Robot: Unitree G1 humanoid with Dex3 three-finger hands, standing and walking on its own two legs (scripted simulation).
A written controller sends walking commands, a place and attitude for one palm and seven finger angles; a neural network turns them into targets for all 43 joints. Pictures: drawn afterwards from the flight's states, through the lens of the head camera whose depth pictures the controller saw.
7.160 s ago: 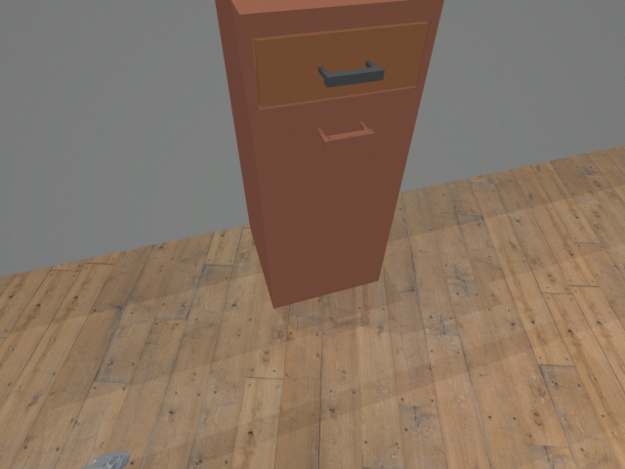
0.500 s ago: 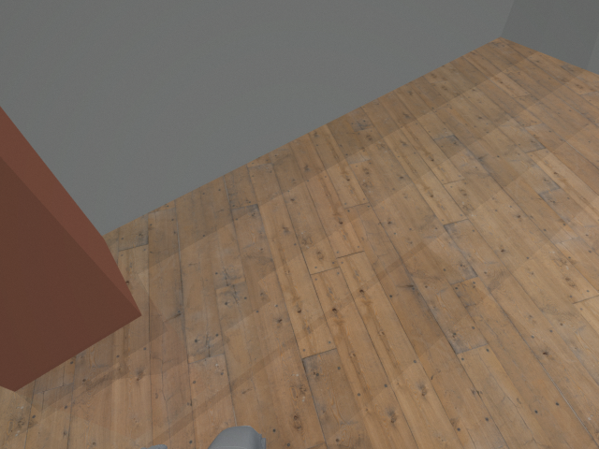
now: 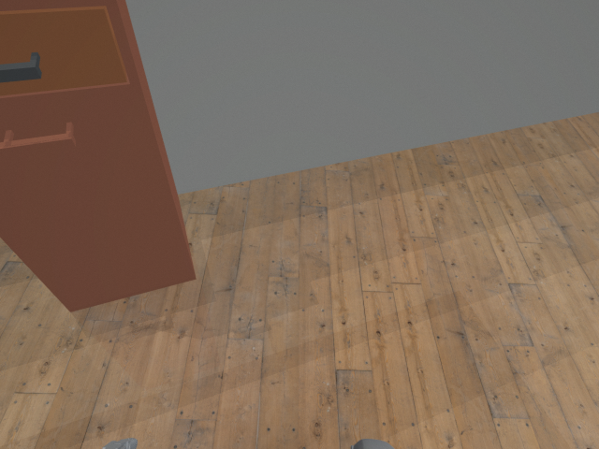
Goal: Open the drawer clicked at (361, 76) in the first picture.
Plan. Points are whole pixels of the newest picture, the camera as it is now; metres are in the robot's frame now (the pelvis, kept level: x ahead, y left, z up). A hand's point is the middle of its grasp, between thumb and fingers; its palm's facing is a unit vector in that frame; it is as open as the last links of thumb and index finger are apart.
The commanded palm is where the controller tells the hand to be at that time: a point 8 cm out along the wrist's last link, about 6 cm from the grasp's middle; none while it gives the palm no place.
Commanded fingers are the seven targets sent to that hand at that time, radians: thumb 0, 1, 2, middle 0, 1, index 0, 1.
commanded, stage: turn to face it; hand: left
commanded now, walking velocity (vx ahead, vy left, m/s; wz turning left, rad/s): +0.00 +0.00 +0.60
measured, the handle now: out of the picture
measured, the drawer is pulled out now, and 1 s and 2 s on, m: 0.00 0.00 0.00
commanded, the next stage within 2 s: take the last steps up to it in 0.48 s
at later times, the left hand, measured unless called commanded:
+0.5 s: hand out of the picture +0.01 +0.14 -0.14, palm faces +0.29 -0.91 -0.29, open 7.4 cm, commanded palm none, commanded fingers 0.00 0.90 0.90 -0.20 -0.30 -0.20 -0.30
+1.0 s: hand out of the picture -0.11 +0.20 -0.18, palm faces +0.46 -0.86 -0.20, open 7.4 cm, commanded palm none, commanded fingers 0.00 0.90 0.90 -0.20 -0.30 -0.20 -0.30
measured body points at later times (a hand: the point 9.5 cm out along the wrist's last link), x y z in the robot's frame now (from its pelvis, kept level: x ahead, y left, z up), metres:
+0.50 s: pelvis -0.02 -0.07 +0.00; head -0.01 -0.10 +0.45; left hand +0.00 +0.19 -0.12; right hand +0.07 -0.33 -0.16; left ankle -0.06 +0.08 -0.65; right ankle -0.01 -0.17 -0.74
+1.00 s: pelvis -0.01 +0.02 +0.00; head -0.03 +0.04 +0.45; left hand -0.13 +0.24 -0.16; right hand +0.13 -0.18 -0.14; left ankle -0.10 +0.06 -0.74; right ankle +0.06 -0.10 -0.66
